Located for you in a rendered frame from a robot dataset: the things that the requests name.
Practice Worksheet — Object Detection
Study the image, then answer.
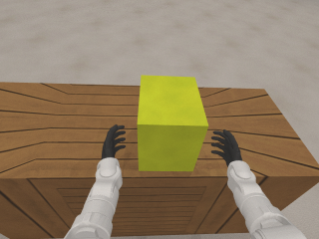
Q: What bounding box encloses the robot right forearm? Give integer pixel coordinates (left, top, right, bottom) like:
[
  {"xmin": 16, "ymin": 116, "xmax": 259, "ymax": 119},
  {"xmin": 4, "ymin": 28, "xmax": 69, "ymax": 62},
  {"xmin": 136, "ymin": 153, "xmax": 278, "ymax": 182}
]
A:
[{"xmin": 226, "ymin": 160, "xmax": 307, "ymax": 239}]

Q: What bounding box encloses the pedestal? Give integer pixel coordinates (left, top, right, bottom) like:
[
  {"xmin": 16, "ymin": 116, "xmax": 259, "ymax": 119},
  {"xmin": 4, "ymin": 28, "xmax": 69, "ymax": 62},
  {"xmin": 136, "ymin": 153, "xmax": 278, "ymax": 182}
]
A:
[{"xmin": 0, "ymin": 82, "xmax": 319, "ymax": 239}]

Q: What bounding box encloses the carton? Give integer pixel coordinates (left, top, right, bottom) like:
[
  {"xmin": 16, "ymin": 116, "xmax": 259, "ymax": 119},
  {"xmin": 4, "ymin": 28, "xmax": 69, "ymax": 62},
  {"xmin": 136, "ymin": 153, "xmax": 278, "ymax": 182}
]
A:
[{"xmin": 137, "ymin": 75, "xmax": 209, "ymax": 171}]

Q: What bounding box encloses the right robot upper arm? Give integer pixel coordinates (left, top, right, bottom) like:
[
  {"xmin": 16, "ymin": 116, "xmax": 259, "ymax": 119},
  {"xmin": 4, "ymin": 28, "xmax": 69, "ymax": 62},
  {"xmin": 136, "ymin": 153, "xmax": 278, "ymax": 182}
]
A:
[{"xmin": 251, "ymin": 224, "xmax": 305, "ymax": 239}]

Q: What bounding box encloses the robot left forearm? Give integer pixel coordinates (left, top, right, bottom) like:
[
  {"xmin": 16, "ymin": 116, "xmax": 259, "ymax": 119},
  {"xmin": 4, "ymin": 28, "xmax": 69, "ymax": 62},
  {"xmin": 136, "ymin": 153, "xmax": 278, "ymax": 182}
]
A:
[{"xmin": 64, "ymin": 157, "xmax": 123, "ymax": 239}]

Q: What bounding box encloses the left robot hand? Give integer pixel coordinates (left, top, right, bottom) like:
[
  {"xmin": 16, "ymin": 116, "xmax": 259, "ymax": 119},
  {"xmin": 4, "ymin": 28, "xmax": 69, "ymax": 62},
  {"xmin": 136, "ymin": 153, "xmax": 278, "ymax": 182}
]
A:
[{"xmin": 101, "ymin": 124, "xmax": 126, "ymax": 159}]

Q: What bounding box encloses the right robot hand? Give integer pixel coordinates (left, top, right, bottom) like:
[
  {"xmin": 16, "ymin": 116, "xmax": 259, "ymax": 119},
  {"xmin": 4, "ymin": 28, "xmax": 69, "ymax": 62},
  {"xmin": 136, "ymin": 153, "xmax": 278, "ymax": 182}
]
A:
[{"xmin": 211, "ymin": 129, "xmax": 242, "ymax": 167}]

